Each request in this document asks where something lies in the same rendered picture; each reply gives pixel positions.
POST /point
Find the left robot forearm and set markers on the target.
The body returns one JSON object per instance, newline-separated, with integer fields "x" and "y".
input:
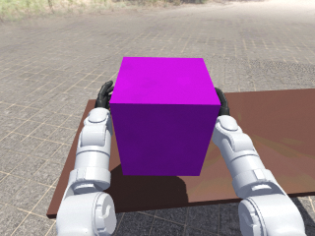
{"x": 91, "y": 170}

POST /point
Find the right robot forearm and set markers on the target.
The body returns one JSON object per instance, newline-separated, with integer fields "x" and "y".
{"x": 249, "y": 176}

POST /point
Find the table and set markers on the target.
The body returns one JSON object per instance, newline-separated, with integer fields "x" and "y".
{"x": 281, "y": 126}

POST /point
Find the right robot hand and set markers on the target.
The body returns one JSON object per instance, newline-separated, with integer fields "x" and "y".
{"x": 224, "y": 109}

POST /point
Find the carton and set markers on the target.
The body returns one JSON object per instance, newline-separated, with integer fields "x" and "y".
{"x": 164, "y": 110}

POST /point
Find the robot left upper arm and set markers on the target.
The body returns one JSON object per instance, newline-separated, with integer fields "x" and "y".
{"x": 91, "y": 214}

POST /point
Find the left robot hand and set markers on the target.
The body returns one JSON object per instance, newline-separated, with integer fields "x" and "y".
{"x": 103, "y": 96}

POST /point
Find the robot right upper arm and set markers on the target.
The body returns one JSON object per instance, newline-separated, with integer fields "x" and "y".
{"x": 269, "y": 215}

